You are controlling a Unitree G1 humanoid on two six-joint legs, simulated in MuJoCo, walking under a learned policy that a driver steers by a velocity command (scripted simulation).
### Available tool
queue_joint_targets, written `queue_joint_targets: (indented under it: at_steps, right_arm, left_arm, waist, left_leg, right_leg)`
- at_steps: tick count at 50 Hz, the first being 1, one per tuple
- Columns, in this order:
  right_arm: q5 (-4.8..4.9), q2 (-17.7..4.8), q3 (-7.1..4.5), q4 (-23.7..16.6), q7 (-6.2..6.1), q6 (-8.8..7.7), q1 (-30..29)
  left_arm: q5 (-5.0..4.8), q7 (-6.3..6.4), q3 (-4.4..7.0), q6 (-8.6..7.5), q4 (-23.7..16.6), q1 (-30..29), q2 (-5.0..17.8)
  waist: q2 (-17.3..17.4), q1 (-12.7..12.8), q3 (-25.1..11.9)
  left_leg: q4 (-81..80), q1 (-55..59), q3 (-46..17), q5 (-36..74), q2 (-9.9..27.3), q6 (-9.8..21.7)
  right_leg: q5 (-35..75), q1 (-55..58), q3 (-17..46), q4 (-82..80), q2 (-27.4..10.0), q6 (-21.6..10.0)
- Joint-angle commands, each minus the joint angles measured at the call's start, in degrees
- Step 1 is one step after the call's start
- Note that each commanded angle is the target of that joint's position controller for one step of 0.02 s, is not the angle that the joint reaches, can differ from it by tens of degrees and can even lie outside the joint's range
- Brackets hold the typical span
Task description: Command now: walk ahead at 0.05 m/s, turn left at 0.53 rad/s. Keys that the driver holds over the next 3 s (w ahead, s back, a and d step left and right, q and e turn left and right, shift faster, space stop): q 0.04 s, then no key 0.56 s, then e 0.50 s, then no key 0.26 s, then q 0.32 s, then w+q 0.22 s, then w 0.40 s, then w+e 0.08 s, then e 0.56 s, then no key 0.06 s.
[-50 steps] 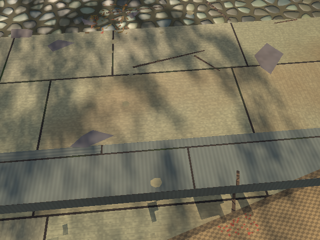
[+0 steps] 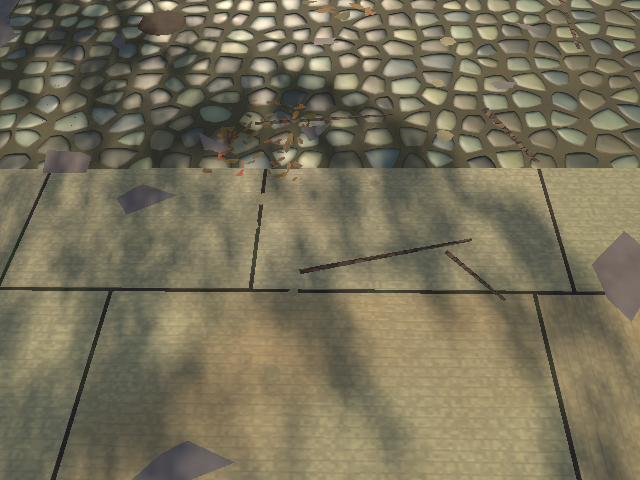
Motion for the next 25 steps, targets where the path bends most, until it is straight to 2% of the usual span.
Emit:
queue_joint_targets:
  at_steps: [1,2,3,5,6,7,10,11,12,14,16,18,19,20,21,22,23,24,25]
  right_arm:
    - [0.76,-8.32,-2.68,-2.52,0.21,-0.50,9.42]
    - [0.97,-8.94,-3.16,-2.21,-0.24,0.49,6.93]
    - [0.83,-7.87,-3.04,-1.98,-0.79,1.57,5.48]
    - [0.53,-5.23,-2.30,-3.71,-0.86,2.23,2.98]
    - [0.70,-4.31,-1.97,-4.67,-0.82,2.04,2.02]
    - [0.99,-4.47,-1.83,-6.08,-0.75,1.46,-0.54]
    - [0.35,-2.79,-1.06,-7.54,-0.59,0.80,-3.29]
    - [0.09,-2.33,-0.80,-7.49,-0.33,0.79,-2.74]
    - [-0.24,-1.21,-0.29,-6.55,-0.08,1.20,-0.24]
    - [-0.01,-0.16,0.49,-6.84,0.49,1.50,-1.65]
    - [0.17,-0.87,0.34,-6.55,0.78,1.52,-1.68]
    - [-0.05,-0.87,0.21,-4.91,1.13,1.15,0.82]
    - [-0.39,-2.17,-0.06,-4.76,1.07,1.11,0.97]
    - [-0.63,-5.87,-0.69,-5.21,0.58,1.05,1.50]
    - [-1.88,-5.65,-0.31,-4.73,0.50,1.10,0.10]
    - [-2.05,-1.35,0.62,-5.17,1.46,0.51,-3.02]
    - [-2.25,-0.24,0.85,-4.57,2.12,-0.09,-4.40]
    - [-2.48,-0.78,0.66,-3.75,2.31,-0.55,-4.01]
    - [-2.22,-0.96,0.73,-3.21,2.48,-1.09,-3.50]
  left_arm:
    - [2.34,-0.30,2.38,-0.06,-5.54,0.64,10.28]
    - [1.65,-0.35,1.62,-0.01,-5.86,-1.74,7.18]
    - [0.98,-0.26,0.97,0.23,-6.18,-2.76,5.60]
    - [0.58,0.56,0.56,0.89,-5.51,-1.24,5.85]
    - [0.64,1.09,0.48,1.07,-5.18,0.72,5.91]
    - [0.55,1.56,0.45,1.00,-5.10,2.53,5.94]
    - [0.36,2.19,0.96,0.91,-4.78,5.51,7.19]
    - [0.15,2.05,1.14,0.83,-5.04,4.79,7.50]
    - [0.24,1.68,0.99,0.99,-5.60,2.46,7.27]
    - [-0.18,0.90,1.07,1.28,-5.82,1.83,7.65]
    - [-0.87,0.47,1.23,1.42,-4.68,4.42,8.43]
    - [-1.67,0.15,0.95,1.37,-3.50,5.14,7.59]
    - [-1.50,-0.23,0.63,0.86,-2.10,7.66,6.63]
    - [0.20,-0.87,-0.01,0.00,-1.84,8.99,4.66]
    - [1.11,-1.56,-0.87,-0.70,-1.03,12.65,1.24]
    - [0.88,-1.43,-0.76,-0.47,-0.54,9.27,2.73]
    - [0.48,-1.45,-0.23,-0.26,-0.21,6.64,4.08]
    - [0.37,-1.14,0.06,-0.01,0.57,5.73,4.58]
    - [0.38,-0.82,0.34,0.43,1.31,6.18,5.19]
  waist:
    - [-11.03,-1.75,-7.72]
    - [-8.16,-1.73,-4.35]
    - [-7.69,-1.07,-2.64]
    - [-10.15,0.12,-0.82]
    - [-10.94,0.89,-1.46]
    - [-9.56,1.97,-1.73]
    - [-10.28,3.30,-4.34]
    - [-10.43,2.69,-5.21]
    - [-12.08,1.36,-6.39]
    - [-13.90,2.40,-5.28]
    - [-13.72,3.29,-4.35]
    - [-11.25,1.67,-2.89]
    - [-9.00,1.61,-2.69]
    - [-1.97,3.06,-5.40]
    - [8.08,6.01,-7.77]
    - [5.97,3.99,-5.53]
    - [4.80,3.71,-1.53]
    - [4.78,3.05,0.64]
    - [5.31,2.88,2.68]
  left_leg:
    - [35.85,-13.19,3.18,-14.12,0.95,-4.60]
    - [38.81,-15.25,4.43,-9.75,2.04,-5.10]
    - [41.42,-15.69,5.16,-6.92,2.24,-5.76]
    - [45.30,-15.00,7.01,-1.96,0.89,-7.11]
    - [45.00,-15.51,7.31,-0.60,0.45,-7.41]
    - [38.87,-17.36,5.47,1.24,0.93,-7.37]
    - [25.66,-17.24,4.30,0.93,2.26,-8.10]
    - [20.13,-14.34,5.01,1.05,3.53,-8.07]
    - [15.82,-7.97,8.26,0.07,4.61,-8.12]
    - [5.70,-0.05,12.30,0.34,5.70,-7.35]
    - [-2.87,3.51,13.74,4.34,5.68,-5.91]
    - [-18.92,10.23,14.79,16.79,5.04,-2.85]
    - [-24.43,14.81,12.39,22.99,5.96,-1.16]
    - [-22.06,22.55,4.22,38.47,12.67,0.53]
    - [-18.61,19.65,0.57,41.03,19.21,6.00]
    - [-21.19,11.32,-0.27,26.56,18.33,8.73]
    - [-22.26,8.37,1.36,16.43,14.96,6.81]
    - [-22.70,6.72,2.45,12.13,13.08,5.21]
    - [-23.25,5.56,2.46,11.74,12.72,4.50]
  right_leg:
    - [42.59,12.72,24.96,-7.45,-27.65,-14.89]
    - [33.67,10.06,16.79,-7.27,-22.37,-12.22]
    - [28.59,8.03,12.36,-7.10,-18.74,-10.71]
    - [27.73,5.23,7.41,-7.99,-14.98,-12.08]
    - [28.05,7.04,6.72,-8.08,-14.85,-13.27]
    - [27.36,10.18,6.54,-8.14,-15.15,-13.83]
    - [28.73,17.89,8.58,-7.90,-18.16,-15.27]
    - [28.42,17.57,7.85,-7.93,-18.13,-15.05]
    - [29.60,14.79,5.53,-7.13,-17.12,-14.29]
    - [31.84,9.36,3.92,-7.58,-16.36,-13.74]
    - [29.79,8.77,5.67,-7.11,-17.00,-13.61]
    - [23.53,6.62,5.60,-6.01,-15.71,-11.24]
    - [17.31,4.62,5.18,-5.73,-14.39,-8.31]
    - [6.84,-0.10,1.86,-1.24,-10.94,-3.84]
    - [-7.79,0.56,-2.41,-1.16,-7.62,0.50]
    - [-6.41,5.45,-2.26,-1.93,-7.20,2.62]
    - [-2.45,5.74,-2.71,-2.91,-6.68,3.15]
    - [-0.96,5.49,-3.30,-3.19,-6.21,3.09]
    - [0.08,5.13,-2.99,-3.74,-6.32,2.99]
